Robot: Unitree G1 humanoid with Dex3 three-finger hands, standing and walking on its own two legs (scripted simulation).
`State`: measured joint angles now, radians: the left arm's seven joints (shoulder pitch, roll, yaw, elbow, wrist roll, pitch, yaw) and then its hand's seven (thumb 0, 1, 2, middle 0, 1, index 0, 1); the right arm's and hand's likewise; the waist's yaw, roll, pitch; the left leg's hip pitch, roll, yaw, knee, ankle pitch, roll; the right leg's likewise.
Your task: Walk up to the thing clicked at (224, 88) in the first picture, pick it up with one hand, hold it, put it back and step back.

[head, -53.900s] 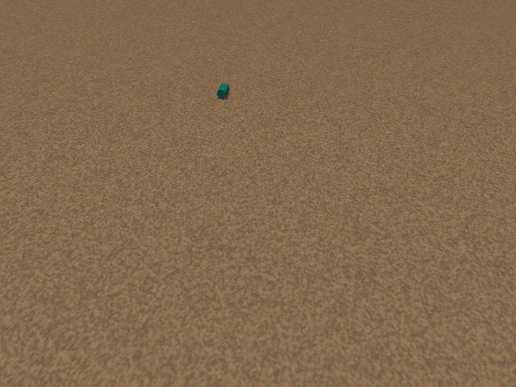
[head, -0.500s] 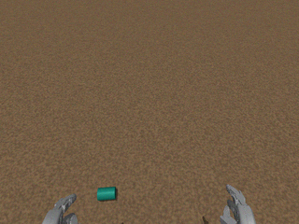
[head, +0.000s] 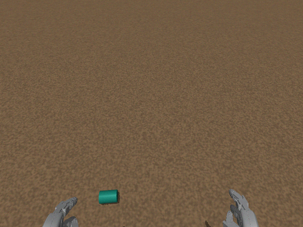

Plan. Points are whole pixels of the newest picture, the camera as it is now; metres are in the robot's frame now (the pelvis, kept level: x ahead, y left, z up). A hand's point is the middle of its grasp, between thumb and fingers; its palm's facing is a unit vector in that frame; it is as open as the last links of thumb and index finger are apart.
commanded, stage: home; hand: left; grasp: from above
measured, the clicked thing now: (108, 196) +0.47 +0.24 -0.68
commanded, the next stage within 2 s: stand in 0.46 s
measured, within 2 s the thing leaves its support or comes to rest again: neither
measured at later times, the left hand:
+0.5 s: hand out of the picture +0.16 +0.18 -0.04, palm faces +0.04 -0.98 -0.20, open 7.4 cm
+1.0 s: hand out of the picture +0.07 +0.24 -0.11, palm faces +0.04 -0.94 -0.33, open 7.4 cm
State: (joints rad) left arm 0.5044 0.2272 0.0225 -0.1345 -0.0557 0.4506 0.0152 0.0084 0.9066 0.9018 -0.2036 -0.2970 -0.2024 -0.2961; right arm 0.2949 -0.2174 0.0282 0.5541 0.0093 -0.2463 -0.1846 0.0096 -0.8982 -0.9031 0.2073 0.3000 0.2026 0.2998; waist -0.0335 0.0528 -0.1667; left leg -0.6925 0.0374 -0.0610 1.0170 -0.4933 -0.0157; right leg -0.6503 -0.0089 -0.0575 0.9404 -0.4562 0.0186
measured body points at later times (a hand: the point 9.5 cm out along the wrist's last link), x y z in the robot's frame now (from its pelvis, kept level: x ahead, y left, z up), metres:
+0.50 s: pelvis +0.00 +0.00 +0.00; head +0.01 +0.01 +0.45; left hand +0.16 +0.23 -0.03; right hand +0.16 -0.24 -0.06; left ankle +0.01 +0.12 -0.68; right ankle +0.01 -0.14 -0.68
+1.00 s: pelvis +0.00 +0.01 +0.04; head +0.01 +0.01 +0.49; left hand +0.06 +0.29 -0.09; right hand +0.09 -0.27 -0.08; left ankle +0.01 +0.12 -0.68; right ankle +0.01 -0.14 -0.68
